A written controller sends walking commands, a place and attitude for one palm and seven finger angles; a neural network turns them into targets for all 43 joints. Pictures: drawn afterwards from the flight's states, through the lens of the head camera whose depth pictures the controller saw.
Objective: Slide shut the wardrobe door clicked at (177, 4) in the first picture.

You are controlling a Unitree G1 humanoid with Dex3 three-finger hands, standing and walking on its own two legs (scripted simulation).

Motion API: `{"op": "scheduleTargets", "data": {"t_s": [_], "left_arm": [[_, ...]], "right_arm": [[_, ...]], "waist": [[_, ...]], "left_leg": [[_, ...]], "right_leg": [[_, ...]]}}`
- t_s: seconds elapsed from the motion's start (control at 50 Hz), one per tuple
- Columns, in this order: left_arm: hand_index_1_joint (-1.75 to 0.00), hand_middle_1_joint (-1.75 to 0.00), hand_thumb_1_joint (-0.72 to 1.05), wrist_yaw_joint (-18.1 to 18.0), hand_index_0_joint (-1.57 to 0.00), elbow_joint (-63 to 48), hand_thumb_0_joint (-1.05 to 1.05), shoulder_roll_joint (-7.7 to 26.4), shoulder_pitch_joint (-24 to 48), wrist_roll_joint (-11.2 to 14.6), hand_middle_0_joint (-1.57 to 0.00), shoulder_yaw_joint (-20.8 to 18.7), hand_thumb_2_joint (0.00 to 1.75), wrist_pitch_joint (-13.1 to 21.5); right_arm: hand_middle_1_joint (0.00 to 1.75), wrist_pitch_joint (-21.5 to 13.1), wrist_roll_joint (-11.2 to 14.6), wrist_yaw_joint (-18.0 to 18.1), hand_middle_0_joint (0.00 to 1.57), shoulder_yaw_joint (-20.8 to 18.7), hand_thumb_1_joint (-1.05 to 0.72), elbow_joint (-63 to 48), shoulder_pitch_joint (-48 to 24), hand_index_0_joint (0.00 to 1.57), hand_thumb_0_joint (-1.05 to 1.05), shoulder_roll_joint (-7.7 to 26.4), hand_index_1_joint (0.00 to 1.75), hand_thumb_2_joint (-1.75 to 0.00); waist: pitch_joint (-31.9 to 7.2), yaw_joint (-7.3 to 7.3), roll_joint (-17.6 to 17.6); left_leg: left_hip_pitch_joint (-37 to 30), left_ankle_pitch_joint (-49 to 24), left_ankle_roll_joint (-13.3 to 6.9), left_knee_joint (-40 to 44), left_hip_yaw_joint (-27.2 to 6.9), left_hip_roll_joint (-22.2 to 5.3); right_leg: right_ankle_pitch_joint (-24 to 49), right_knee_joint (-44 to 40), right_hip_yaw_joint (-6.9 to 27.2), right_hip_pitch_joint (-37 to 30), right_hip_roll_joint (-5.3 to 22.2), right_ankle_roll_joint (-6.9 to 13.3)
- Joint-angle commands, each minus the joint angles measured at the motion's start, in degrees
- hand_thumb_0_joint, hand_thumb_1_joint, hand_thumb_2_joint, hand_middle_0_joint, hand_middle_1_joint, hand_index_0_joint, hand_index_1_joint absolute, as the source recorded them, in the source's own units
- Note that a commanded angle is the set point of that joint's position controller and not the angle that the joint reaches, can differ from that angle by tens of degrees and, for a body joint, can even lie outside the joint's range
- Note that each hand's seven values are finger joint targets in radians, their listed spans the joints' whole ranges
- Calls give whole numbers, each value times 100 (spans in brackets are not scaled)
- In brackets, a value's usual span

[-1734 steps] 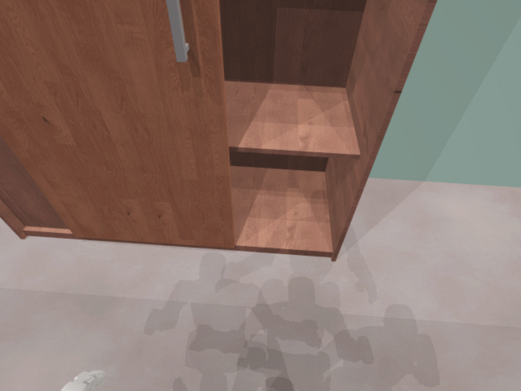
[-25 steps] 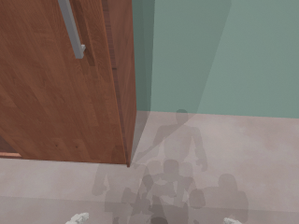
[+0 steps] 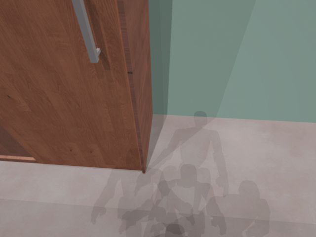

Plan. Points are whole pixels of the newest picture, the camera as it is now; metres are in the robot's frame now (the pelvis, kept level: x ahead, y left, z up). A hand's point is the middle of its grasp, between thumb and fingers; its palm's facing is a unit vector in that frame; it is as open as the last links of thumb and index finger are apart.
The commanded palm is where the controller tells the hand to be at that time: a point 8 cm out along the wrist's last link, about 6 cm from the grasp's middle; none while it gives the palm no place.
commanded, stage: let the arm hang, fingers relaxed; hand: left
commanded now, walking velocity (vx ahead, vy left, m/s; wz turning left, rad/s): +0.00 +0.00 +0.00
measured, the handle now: (88, 27) +0.60 +0.25 +0.24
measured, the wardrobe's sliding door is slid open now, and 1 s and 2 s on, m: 0.00 0.00 0.00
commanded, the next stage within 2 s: look to check the result in 0.34 s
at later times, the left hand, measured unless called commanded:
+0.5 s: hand out of the picture +0.11 +0.22 -0.16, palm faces -0.03 -0.95 -0.31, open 7.4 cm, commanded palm none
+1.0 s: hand out of the picture +0.12 +0.21 -0.15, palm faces -0.02 -0.94 -0.34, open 7.4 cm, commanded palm none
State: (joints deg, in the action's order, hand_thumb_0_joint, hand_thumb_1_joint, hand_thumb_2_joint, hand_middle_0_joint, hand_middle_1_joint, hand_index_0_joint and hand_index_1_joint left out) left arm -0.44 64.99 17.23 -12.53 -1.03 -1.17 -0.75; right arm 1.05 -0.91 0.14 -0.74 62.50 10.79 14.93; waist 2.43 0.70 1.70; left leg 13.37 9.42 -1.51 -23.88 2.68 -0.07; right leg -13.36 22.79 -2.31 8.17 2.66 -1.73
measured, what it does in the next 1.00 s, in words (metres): shifts its weight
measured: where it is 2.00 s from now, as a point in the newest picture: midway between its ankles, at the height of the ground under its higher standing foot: outside the picture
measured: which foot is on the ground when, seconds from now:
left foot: down 0.00-1.00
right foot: down 0.00-1.00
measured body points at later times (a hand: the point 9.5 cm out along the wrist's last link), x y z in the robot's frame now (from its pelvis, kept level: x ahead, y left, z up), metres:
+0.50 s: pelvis +0.03 -0.02 +0.00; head +0.05 -0.02 +0.45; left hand +0.11 +0.27 -0.13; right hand +0.09 -0.31 -0.14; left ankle +0.04 +0.10 -0.74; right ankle -0.01 -0.14 -0.74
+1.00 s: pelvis +0.05 -0.03 +0.00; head +0.06 -0.04 +0.45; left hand +0.12 +0.26 -0.13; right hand +0.12 -0.32 -0.14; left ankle +0.04 +0.10 -0.74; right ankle -0.01 -0.14 -0.74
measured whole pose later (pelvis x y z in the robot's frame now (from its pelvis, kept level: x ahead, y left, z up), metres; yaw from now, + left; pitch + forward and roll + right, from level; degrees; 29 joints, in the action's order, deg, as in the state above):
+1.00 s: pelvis +0.05 -0.03 +0.00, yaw -1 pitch -1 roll +0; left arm -0.4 65.1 17.7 -6.5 -0.7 -0.7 0.6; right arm 0.3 -0.7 0.3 -0.2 64.2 5.3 18.5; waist 2.7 0.0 1.0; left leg 7.2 10.5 1.4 -18.5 2.7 -2.1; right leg -14.4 17.4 -2.3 2.3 0.4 0.4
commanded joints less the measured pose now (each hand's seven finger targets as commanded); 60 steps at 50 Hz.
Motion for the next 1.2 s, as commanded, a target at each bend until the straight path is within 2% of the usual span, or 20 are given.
{"op": "scheduleTargets", "data": {"t_s": [0.0, 0.04, 0.16, 0.34, 0.38, 0.4, 0.46, 0.54, 0.6, 0.66, 0.8, 0.92, 1.0, 1.18], "left_arm": [[-30, -30, 90, -34, -20, -267, 0, 920, 122, -7, -20, -152, 90, 166], [-30, -30, 90, -32, -20, -274, 0, 937, 258, -1, -20, -143, 90, 177], [-30, -30, 90, -33, -20, -306, 0, 1023, 466, 5, -20, -158, 90, 231], [-30, -30, 90, -33, -20, -339, 0, 1089, 677, 16, -20, -168, 90, 249], [-30, -30, 90, -35, -20, -331, 0, 1101, 672, 21, -20, -169, 90, 258], [-30, -30, 90, -41, -20, -344, 0, 1124, 660, 18, -20, -179, 90, 264], [-30, -30, 90, -44, -20, -345, 0, 1141, 719, 30, -20, -179, 90, 268], [-30, -30, 90, -51, -20, -331, 0, 1164, 733, 32, -20, -179, 90, 262], [-30, -30, 90, -52, -20, -327, 0, 1184, 701, 30, -20, -175, 90, 265], [-30, -30, 90, -59, -20, -313, 0, 1179, 700, 38, -20, -169, 90, 265], [-30, -30, 90, -61, -20, -314, 0, 1216, 691, 33, -20, -178, 90, 270], [-30, -30, 90, -74, -20, -306, 0, 1223, 707, 37, -20, -184, 90, 272], [-30, -30, 90, -76, -20, -328, 0, 1225, 670, 33, -20, -198, 90, 280], [-30, -30, 90, -80, -20, -342, 0, 1236, 716, 40, -20, -198, 90, 280]], "right_arm": [[30, -154, -8, 66, 20, -223, -90, -251, -138, 20, 0, 1133, 30, -90], [30, -166, -24, 62, 20, -214, -90, -221, -222, 20, 0, 1145, 30, -90], [30, -219, -19, 58, 20, -195, -90, -194, -434, 20, 0, 1213, 30, -90], [30, -225, -15, 59, 20, -170, -90, -163, -580, 20, 0, 1316, 30, -90], [30, -233, -15, 62, 20, -163, -90, -151, -594, 20, 0, 1327, 30, -90], [30, -226, -8, 65, 20, -167, -90, -165, -586, 20, 0, 1356, 30, -90], [30, -231, -9, 75, 20, -161, -90, -144, -586, 20, 0, 1375, 30, -90], [30, -214, -3, 83, 20, -163, -90, -143, -613, 20, 0, 1402, 30, -90], [30, -196, 10, 82, 20, -163, -90, -149, -623, 20, 0, 1405, 30, -90], [30, -200, 0, 88, 20, -166, -90, -135, -640, 20, 0, 1416, 30, -90], [30, -188, 13, 91, 20, -163, -90, -147, -670, 20, 0, 1430, 30, -90], [30, -196, 1, 109, 20, -161, -90, -152, -668, 20, 0, 1429, 30, -90], [30, -193, 9, 116, 20, -157, -90, -163, -673, 20, 0, 1435, 30, -90], [30, -182, 0, 117, 20, -158, -90, -143, -659, 20, 0, 1406, 30, -90]], "waist": [[-101, -62, -197], [-56, -75, -137], [-298, -74, -94], [-341, -95, -68], [-480, -93, -20], [-548, -97, -112], [-593, -106, -75], [-536, -117, -87], [-480, -115, -222], [-518, -115, -124], [-485, -115, -254], [-589, -121, -144], [-534, -112, -231], [-441, -119, -169]], "left_leg": [[-291, 525, -81, 775, -795, -704], [-301, 353, -58, 771, -757, -695], [-574, -499, -38, 665, -679, -710], [-695, -842, 22, 668, -631, -734], [-795, -1001, 23, 647, -615, -745], [-847, -1117, 26, 600, -621, -751], [-900, -1301, 37, 586, -595, -764], [-964, -1325, 50, 584, -573, -778], [-995, -1260, 57, 592, -557, -784], [-1064, -1357, 61, 572, -526, -784], [-1105, -1312, 64, 601, -498, -803], [-1209, -1587, 78, 556, -464, -815], [-1217, -1604, 87, 553, -447, -817], [-1172, -1521, 117, 585, -402, -813]], "right_leg": [[-171, -549, 407, 348, 382, 343], [-85, -573, 421, 343, 404, 333], [503, -589, 459, 126, 465, 315], [823, -670, 456, -62, 495, 310], [997, -653, 448, -156, 519, 316], [1120, -644, 452, -196, 503, 320], [1341, -630, 433, -286, 527, 328], [1416, -670, 441, -269, 530, 334], [1423, -716, 439, -235, 519, 333], [1570, -707, 458, -270, 538, 339], [1611, -749, 470, -278, 516, 346], [1930, -688, 472, -379, 536, 357], [2043, -706, 475, -377, 518, 360], [2163, -741, 498, -427, 533, 374]]}}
